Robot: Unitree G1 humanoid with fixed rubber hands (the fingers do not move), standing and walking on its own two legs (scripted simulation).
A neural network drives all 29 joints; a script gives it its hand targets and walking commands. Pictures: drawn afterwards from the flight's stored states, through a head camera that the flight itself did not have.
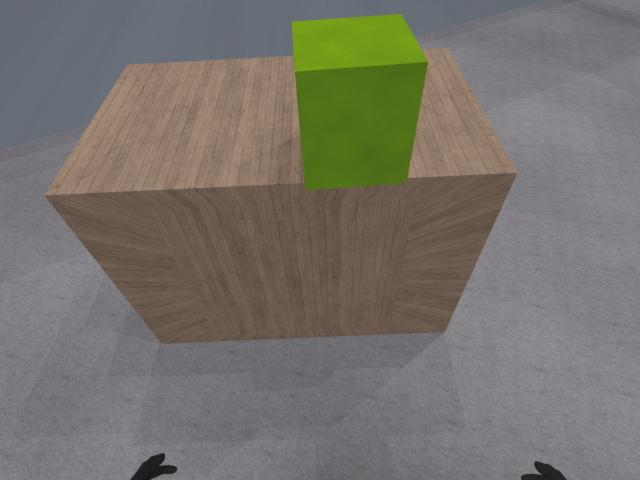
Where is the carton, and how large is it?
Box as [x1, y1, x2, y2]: [292, 14, 427, 189]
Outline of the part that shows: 401,14 292,22 295,78 305,189 406,182 427,61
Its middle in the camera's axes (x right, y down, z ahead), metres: +0.07 -0.26 +0.76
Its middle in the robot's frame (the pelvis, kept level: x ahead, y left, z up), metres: +0.75 -0.04 +0.06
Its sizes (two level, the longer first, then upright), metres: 0.210 0.200 0.250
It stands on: a pedestal, 0.71 m high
